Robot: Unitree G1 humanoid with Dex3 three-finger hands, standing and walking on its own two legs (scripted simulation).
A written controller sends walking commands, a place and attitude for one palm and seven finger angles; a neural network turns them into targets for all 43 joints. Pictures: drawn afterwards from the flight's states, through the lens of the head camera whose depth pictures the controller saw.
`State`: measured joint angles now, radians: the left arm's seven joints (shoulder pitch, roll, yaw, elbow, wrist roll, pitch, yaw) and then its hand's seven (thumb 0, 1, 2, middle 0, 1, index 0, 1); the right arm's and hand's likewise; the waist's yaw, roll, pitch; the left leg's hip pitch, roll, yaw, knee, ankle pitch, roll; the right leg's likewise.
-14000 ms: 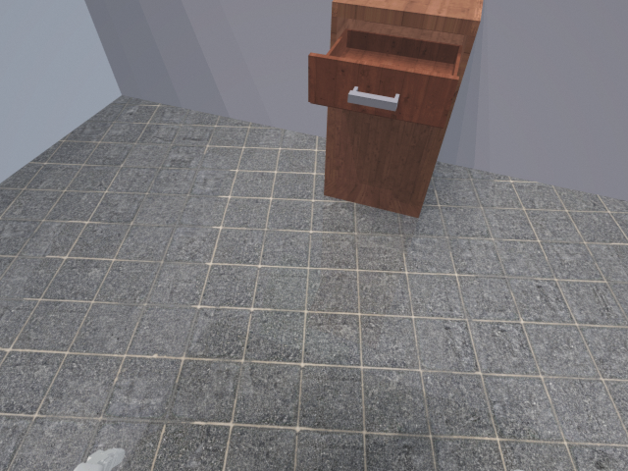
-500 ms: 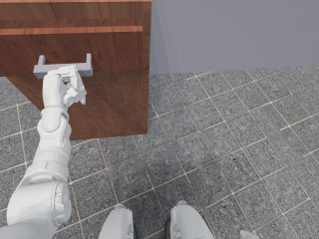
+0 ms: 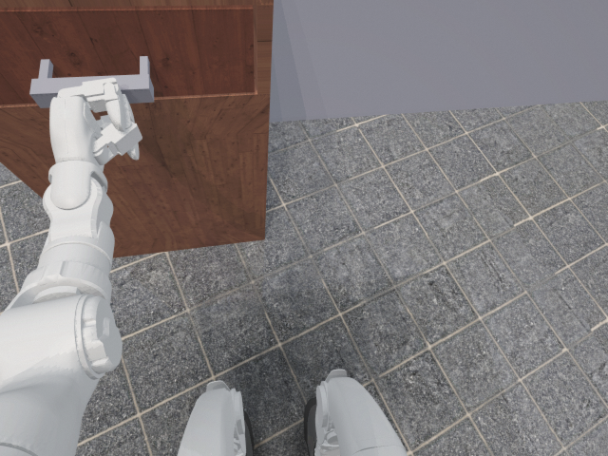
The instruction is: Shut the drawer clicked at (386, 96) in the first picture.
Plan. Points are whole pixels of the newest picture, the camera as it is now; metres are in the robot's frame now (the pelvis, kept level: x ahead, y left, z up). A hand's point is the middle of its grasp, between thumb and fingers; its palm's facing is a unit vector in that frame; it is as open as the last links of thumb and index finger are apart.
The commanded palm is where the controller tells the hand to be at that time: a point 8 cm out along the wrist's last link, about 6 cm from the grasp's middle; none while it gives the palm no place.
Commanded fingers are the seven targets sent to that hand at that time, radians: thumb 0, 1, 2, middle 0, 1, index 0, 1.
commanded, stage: push the drawer shut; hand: left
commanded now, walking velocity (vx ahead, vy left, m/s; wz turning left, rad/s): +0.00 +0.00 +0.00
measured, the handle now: (96, 78) +0.59 +0.22 +0.05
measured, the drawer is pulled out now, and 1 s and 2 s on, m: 0.00 0.00 0.00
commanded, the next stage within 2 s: pull the fist back off the drawer in 0.62 s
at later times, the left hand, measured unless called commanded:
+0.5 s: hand (123, 123) +0.52 +0.18 +0.04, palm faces +0.08 -1.00 -0.05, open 3.0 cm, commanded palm +0.56 +0.21 +0.05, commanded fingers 0.00 0.90 0.90 -1.40 -1.60 -1.40 -1.60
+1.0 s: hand (117, 121) +0.53 +0.19 +0.04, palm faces +0.09 -1.00 -0.05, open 3.1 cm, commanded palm +0.53 +0.20 +0.05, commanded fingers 0.00 0.90 0.90 -1.40 -1.60 -1.40 -1.60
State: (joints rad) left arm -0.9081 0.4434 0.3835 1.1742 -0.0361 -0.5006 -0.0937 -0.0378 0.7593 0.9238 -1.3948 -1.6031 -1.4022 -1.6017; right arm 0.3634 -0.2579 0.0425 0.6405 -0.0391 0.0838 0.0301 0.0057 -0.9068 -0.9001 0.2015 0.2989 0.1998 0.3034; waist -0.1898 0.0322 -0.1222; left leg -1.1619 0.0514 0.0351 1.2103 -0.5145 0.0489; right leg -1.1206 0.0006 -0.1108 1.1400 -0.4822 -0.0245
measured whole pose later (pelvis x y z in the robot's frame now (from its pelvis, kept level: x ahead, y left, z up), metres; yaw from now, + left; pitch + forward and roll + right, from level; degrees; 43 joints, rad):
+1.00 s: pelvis -0.03 +0.01 -0.02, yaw +1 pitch +29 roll -6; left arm -1.12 0.54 0.30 1.30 -0.01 -0.44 -0.06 -0.02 0.54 0.94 -1.40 -1.60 -1.40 -1.60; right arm 0.38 -0.27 0.08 0.68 -0.06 -0.03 0.02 0.00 -0.91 -0.90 0.20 0.30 0.20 0.30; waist -0.24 0.03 -0.11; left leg -1.31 0.03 -0.01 1.27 -0.46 0.06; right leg -1.23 -0.01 -0.15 1.17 -0.43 -0.02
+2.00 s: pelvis +0.04 +0.00 +0.06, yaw +1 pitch +14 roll -2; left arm -0.18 0.27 0.20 0.39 -0.21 -0.30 -0.12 0.01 0.90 0.90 -1.40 -1.60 -1.40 -1.60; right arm 0.27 -0.27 0.01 0.54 0.05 0.03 0.00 0.01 -0.91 -0.90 0.20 0.30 0.20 0.30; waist -0.05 0.04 -0.12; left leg -0.66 0.03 0.04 0.88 -0.46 0.04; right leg -0.62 0.01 -0.09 0.81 -0.42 -0.02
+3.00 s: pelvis +0.04 -0.02 +0.11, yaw +2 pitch -4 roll -1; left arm 0.53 0.31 0.27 -0.44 -0.07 -0.11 0.11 0.01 0.89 0.90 -1.40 -1.60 -1.41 -1.60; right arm 0.21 -0.23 0.02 0.61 0.01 -0.11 -0.06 0.02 -0.91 -0.90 0.20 0.30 0.20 0.30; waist 0.06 0.07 0.02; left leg -0.10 0.02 0.06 0.45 -0.28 0.02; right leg -0.08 0.03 -0.07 0.41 -0.26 -0.04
